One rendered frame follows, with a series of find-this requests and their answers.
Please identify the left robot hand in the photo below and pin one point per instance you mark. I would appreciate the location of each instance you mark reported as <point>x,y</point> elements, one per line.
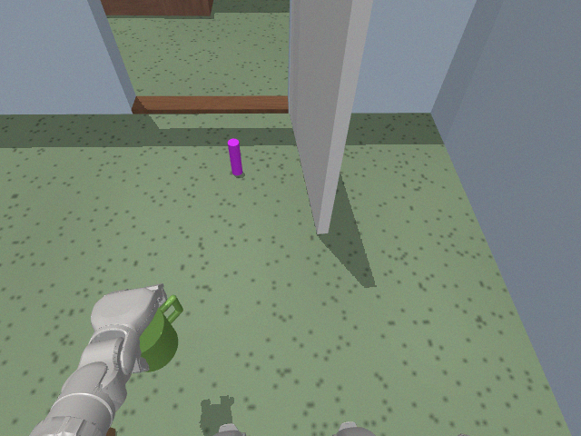
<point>131,308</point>

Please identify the left robot arm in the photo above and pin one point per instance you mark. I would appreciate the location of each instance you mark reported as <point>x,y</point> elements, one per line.
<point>92,395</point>

